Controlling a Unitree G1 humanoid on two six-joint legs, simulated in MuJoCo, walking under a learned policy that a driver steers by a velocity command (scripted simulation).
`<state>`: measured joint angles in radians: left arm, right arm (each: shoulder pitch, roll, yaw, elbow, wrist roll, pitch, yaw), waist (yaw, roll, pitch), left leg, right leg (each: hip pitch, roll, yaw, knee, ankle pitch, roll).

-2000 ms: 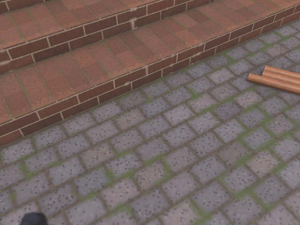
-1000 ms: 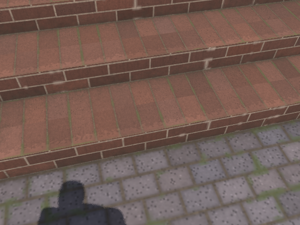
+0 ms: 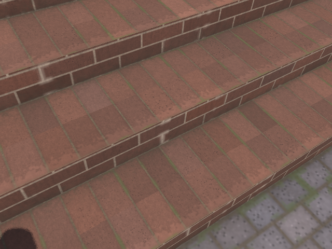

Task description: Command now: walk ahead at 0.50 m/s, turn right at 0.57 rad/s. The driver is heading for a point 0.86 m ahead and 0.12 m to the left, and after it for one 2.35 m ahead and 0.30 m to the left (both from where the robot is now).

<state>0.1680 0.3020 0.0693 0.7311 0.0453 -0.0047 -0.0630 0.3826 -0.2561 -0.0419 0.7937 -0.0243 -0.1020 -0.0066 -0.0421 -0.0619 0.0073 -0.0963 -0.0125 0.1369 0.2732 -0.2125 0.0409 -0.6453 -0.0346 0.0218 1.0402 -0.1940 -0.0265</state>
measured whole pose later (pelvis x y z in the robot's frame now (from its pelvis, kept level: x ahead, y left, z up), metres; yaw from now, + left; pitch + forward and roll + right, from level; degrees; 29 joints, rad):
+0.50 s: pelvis +0.21 -0.06 +0.00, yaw +0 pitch +0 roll +0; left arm 0.34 0.22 0.03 0.86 0.03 -0.09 -0.01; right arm 0.30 -0.23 -0.06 0.85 -0.03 0.01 0.00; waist 0.00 0.04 0.00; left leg -0.69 0.03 0.00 1.47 -0.30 0.04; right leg -0.13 0.03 -0.16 0.33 -0.21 -0.08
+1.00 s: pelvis +0.47 +0.06 +0.07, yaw +17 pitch +3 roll +1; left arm 0.22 0.23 0.01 0.76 0.05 -0.09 -0.05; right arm 0.21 -0.22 -0.03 0.85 -0.05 -0.04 0.03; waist 0.01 0.00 -0.03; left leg -0.66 -0.15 0.11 1.05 -0.45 0.17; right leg -0.62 -0.01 0.14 1.67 -0.05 -0.10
